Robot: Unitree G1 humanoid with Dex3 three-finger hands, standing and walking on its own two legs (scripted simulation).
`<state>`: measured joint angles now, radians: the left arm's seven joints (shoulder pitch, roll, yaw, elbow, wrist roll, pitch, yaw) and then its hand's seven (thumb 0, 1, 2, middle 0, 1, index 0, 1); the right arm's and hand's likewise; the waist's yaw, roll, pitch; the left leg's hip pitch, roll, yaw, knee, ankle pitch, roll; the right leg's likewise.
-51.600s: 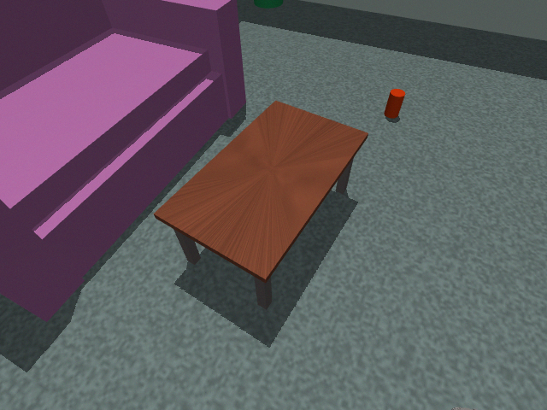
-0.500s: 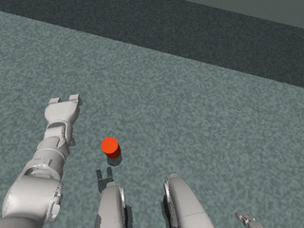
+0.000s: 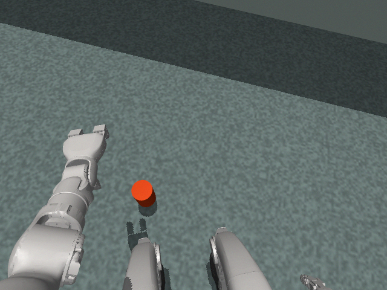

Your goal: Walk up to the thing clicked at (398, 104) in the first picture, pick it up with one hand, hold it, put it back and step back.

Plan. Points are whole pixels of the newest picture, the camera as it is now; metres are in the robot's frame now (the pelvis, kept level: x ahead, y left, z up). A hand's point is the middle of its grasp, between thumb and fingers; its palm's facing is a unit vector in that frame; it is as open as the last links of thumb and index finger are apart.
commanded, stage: go down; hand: left
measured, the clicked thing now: (144, 194) +0.44 +0.14 -0.59
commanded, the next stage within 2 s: stand in 0.88 s
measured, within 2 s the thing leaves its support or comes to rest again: neither
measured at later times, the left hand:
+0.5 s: hand (95, 165) +0.41 +0.20 -0.10, palm faces -0.44 +0.00 -0.90, open 13.5 cm
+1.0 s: hand (93, 164) +0.41 +0.20 -0.10, palm faces -0.43 +0.00 -0.90, open 13.3 cm
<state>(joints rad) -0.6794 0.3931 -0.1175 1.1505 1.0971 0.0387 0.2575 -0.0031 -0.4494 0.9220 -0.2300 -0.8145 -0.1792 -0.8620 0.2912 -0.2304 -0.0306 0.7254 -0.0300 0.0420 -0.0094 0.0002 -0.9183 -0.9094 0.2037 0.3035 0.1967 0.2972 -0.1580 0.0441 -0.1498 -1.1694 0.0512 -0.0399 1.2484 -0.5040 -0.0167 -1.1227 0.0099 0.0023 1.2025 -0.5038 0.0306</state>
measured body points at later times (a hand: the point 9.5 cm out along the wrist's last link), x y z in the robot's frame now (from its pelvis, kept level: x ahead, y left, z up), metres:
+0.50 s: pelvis -0.01 +0.00 +0.00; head +0.13 +0.00 +0.43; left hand +0.43 +0.19 -0.05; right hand +0.02 -0.27 -0.13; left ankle +0.04 +0.13 -0.63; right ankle +0.03 -0.14 -0.63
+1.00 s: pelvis +0.00 +0.00 +0.00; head +0.13 +0.01 +0.43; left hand +0.43 +0.20 -0.05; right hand +0.03 -0.27 -0.13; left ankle +0.04 +0.13 -0.63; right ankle +0.03 -0.14 -0.63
